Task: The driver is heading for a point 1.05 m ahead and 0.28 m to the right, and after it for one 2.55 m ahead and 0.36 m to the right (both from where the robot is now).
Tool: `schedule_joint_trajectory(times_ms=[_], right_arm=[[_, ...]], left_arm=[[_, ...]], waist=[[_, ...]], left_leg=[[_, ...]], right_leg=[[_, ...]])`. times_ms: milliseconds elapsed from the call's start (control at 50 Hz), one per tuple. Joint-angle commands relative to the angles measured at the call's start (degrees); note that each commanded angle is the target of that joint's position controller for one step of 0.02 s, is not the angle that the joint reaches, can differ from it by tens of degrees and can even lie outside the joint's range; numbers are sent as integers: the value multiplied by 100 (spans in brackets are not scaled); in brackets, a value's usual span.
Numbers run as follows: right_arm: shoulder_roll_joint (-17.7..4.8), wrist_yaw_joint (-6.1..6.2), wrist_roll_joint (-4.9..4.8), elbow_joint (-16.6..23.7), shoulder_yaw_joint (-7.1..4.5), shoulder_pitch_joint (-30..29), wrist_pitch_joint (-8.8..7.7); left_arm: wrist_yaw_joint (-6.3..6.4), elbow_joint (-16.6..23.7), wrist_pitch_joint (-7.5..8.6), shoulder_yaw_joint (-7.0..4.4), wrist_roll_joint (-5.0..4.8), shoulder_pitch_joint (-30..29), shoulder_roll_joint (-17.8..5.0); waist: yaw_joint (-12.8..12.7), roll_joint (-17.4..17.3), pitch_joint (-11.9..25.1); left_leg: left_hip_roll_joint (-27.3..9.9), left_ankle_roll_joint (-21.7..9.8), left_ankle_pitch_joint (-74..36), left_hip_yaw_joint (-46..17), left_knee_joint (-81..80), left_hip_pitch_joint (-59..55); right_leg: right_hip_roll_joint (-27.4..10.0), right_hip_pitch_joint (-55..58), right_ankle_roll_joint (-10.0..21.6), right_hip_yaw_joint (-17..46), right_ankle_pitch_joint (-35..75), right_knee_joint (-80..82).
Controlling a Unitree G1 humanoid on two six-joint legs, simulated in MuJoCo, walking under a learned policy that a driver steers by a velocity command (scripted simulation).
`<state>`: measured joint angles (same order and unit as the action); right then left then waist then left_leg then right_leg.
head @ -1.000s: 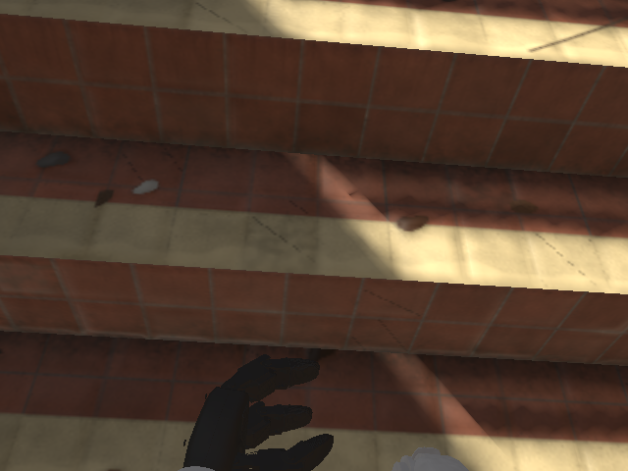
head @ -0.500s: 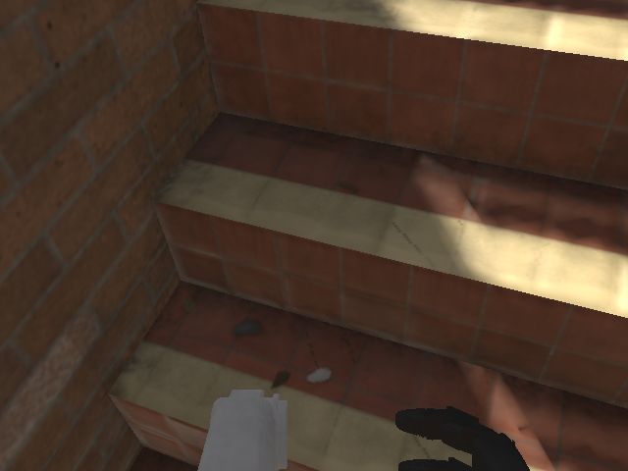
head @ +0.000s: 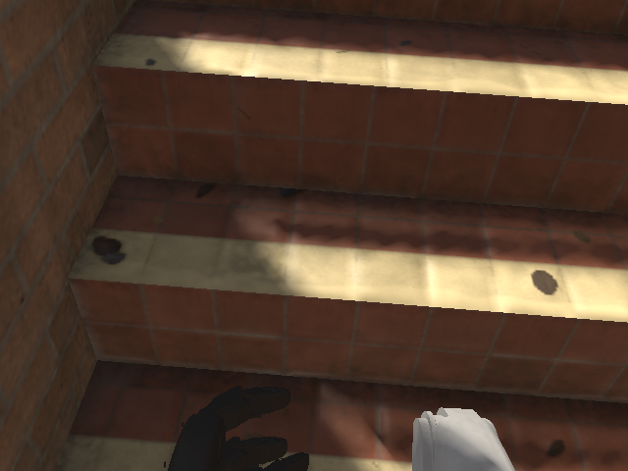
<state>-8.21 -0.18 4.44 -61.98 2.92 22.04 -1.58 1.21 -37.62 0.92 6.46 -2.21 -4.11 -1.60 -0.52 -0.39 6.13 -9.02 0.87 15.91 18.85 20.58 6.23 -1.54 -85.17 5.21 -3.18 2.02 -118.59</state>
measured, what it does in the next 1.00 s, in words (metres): climbs, turning right: right foot 0.21 m higher, then left foot 0.21 m higher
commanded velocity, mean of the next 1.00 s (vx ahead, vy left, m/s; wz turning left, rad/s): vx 0.50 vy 0.00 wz -0.50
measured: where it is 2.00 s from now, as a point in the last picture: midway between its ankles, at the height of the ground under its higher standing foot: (563, 317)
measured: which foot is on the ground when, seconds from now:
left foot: down 0.00-0.12, up 0.14-0.56, down 0.58-1.00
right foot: up 0.00-0.10, down 0.12-0.58, up 0.60-1.00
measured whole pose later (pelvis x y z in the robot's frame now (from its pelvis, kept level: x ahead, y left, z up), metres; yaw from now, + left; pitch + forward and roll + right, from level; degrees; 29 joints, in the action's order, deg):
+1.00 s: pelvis +0.44 -0.16 +0.40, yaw -31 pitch +4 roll -1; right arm -5.3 2.3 0.9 -54.3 0.1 28.5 -2.4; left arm -3.1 -35.1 0.8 3.8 -3.1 -0.4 -4.5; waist 7.1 1.2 1.8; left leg -9.5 2.1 18.6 12.0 17.9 2.1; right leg -8.8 -52.0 1.4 -0.7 -4.4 -71.7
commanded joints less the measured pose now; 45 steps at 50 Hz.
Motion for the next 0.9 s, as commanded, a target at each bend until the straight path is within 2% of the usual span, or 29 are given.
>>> schedule_joint_trajectory(times_ms=[20, 40, 60, 80, 100, 120, 140, 160, 180, 200, 220, 240, 260, 340, 400, 460, 480, 500, 520, 560, 580, 600, 620, 640, 660, 720, 740, 780, 900], right_arm=[[-1111, 134, -172, 8, -215, 239, 28], [-1321, 181, -299, 23, -224, 116, 2], [-1784, 268, -374, -47, -300, 460, -1], [-2343, 263, -352, 30, -449, 228, -22], [-2463, 201, -442, 323, -508, -210, -15], [-2505, 150, -543, 609, -590, -627, -100], [-2302, 104, -480, 1018, -601, -1005, -300], [-1359, -142, -364, 1465, -456, -1253, -475], [-936, -322, -355, 1884, -488, -2069, -670], [-382, -458, -360, 2287, -381, -2707, -730], [-89, -407, -302, 2604, -228, -2977, -688], [74, -376, -134, 2729, -94, -2557, -708], [224, -347, -175, 2668, 10, -2092, -681], [408, -179, -368, 2769, 261, -2110, -555], [682, -93, -297, 3238, 432, -2992, -479], [659, 197, -160, 4025, 517, -4668, -523], [820, 214, -166, 4070, 513, -4682, -519], [495, 209, -136, 3897, 319, -3975, -516], [0, 240, -101, 3680, 28, -3123, -496], [-1242, 257, -227, 3139, -559, -886, -361], [-1528, 269, -257, 2650, -691, 2, -366], [-1707, 232, -145, 2071, -654, 467, -237], [-894, 376, 16, 2077, -549, 50, -157], [-418, 411, -206, 2076, -522, -384, -61], [199, 429, -276, 1872, -420, -661, 30], [832, 350, -163, 1196, -197, -1049, -29], [638, 282, -134, 1043, -229, -1025, -62], [419, 167, -212, 936, -248, -715, -85], [-737, 212, -242, 1269, -476, -189, -233]], left_arm=[[-156, 409, -11, -80, -106, -938, -407], [-255, 604, 5, -65, -121, -994, -482], [-324, 579, -36, -79, 129, -738, -465], [-377, 479, -61, -172, 369, 54, -713], [-468, 314, -53, -352, 431, 941, -1215], [-489, 112, -123, -598, 425, 1451, -1649], [-469, -174, -213, -849, 463, 2162, -2118], [-296, -454, -310, -1055, 384, 2475, -2679], [-76, -474, -188, -976, 512, 2358, -2421], [-41, -810, -105, -709, 538, 2356, -1573], [-130, -1025, 18, -663, 374, 2355, -1198], [-230, -1322, 129, -618, 199, 2234, -930], [-285, -1416, 154, -583, 224, 2032, -695], [-435, -1424, 257, -604, 321, 2040, -862], [-355, -1716, 302, -630, 337, 2913, -1061], [-74, -1944, 110, -771, 129, 3739, -1199], [61, -2117, -4, -773, 180, 4104, -1154], [76, -1736, -4, -844, 202, 3254, -1448], [101, -1556, 106, -927, 347, 2960, -1883], [50, -1399, 391, -1163, 224, 2111, -2577], [-31, -1157, 550, -1140, 170, 1486, -2354], [-226, -889, 697, -877, 526, 1155, -1357], [-411, -864, 724, -851, 362, 2037, -919], [-553, -455, 615, -933, 218, 1895, -1058], [-536, -27, 425, -805, 129, 1193, -863], [-445, 131, 116, -591, 15, 1794, -625], [-441, 207, 132, -547, -156, 1624, -567], [-369, 446, 164, -436, -215, 1235, -404], [-270, 661, 37, -450, -45, 575, -679]], waist=[[-110, -366, -454], [-363, -500, -130], [-474, -1010, 338], [-819, -1358, 726], [-1103, -1442, 1337], [-1310, -1306, 1540], [-1415, -684, 1631], [-917, 1612, 1814], [-674, 1421, 1405], [-383, 798, 153], [-195, 166, -612], [147, -260, -974], [372, -176, -1008], [388, 144, -1020], [53, 575, -998], [-462, 1122, -844], [-453, 1096, -366], [121, 1265, 326], [560, 1583, 1327], [1588, 1851, 2226], [1901, 1351, 2336], [1495, -1379, 2290], [921, -2394, 2582], [510, -977, 1829], [430, -456, 480], [-487, 192, -834], [-472, 158, -1163], [-419, 294, -1357], [-61, -182, -439]], left_leg=[[-725, -540, -3334, 344, -1783, 122], [-500, -518, -6673, 626, -1473, 345], [-847, -842, -9823, 381, -949, -291], [-1289, -1170, -11556, 238, -345, -968], [-1347, -1557, -12321, 46, 636, -1517], [-1263, -1578, -11234, -173, 1652, -1561], [-1046, -1487, -8967, -725, 3014, -141], [522, -969, -2057, -1393, 5183, 2414], [1243, -661, -1147, -3068, 8383, 3936], [1085, -760, -1181, -3223, 10103, 5246], [984, -857, -1153, -3019, 11031, 5750], [820, -883, -1119, -2796, 11222, 6259], [739, -906, -1036, -2697, 11419, 6349], [619, -728, -1142, -1810, 11233, 6977], [614, -422, -920, -1356, 11606, 7881], [658, -256, -821, -536, 8710, 6627], [692, -279, -686, -315, 8483, 5927], [868, -445, -236, -219, 7213, 4193], [1120, -539, 443, -214, 6932, 2471], [1175, -423, 1869, -1425, 4947, 833], [894, -640, 1649, -2527, 3602, -266], [-107, -1281, -2147, -4113, 2517, -1356], [-1518, -2506, -2758, -7394, 1053, -1803], [-1768, -2360, -1272, -6914, 1021, -1141], [-1280, -1937, 599, -5611, 1151, 264], [-847, -1016, 1030, -3476, 567, 2197], [-792, -958, 766, -2923, 384, 2626], [-566, -853, 13, -2112, 141, 2620], [-584, -986, -230, -1492, -697, 1114]], right_leg=[[-312, 1449, 250, -835, -1109, 1415], [-125, 2942, 544, -1133, -1517, 2703], [155, 3534, 639, -1333, -2522, 2745], [239, 3892, 684, -1332, -3495, 2988], [614, 4664, 691, -1073, -4239, 3828], [700, 5488, 731, -452, -4056, 5455], [300, 6846, 1025, 1491, -3617, 6654], [-701, 8037, 1744, 5588, -5797, 9634], [-1073, 7955, 1396, 7578, -6229, 11023], [-1190, 7003, 765, 6887, -6092, 10718], [-1094, 6384, 418, 5728, -5314, 10187], [-654, 6206, 102, 4483, -4424, 9701], [-352, 6081, -103, 3607, -3764, 9384], [-7, 5906, -151, 2092, -1648, 9598], [-151, 6076, 256, 2305, -1565, 10065], [-359, 5566, 636, 2419, -283, 11431], [-560, 6036, 754, 2261, 740, 11480], [-491, 6002, 668, 1538, 3206, 11244], [-688, 6229, 789, 1471, 6548, 10674], [-932, 7786, 953, 1554, 10462, 8538], [-857, 7374, 985, 1736, 9925, 7298], [-9, 5913, 777, 1557, 3090, 5015], [1219, 3831, 221, 2671, -926, 1311], [1046, 2921, 137, 2586, -1373, -89], [587, 2447, 181, 1909, -1278, -262], [72, 2555, 171, 1512, -940, -585], [-7, 2427, 106, 1484, -797, -596], [-121, 1987, -63, 1563, -570, 244], [-633, 2657, -436, 514, -24, 2531]])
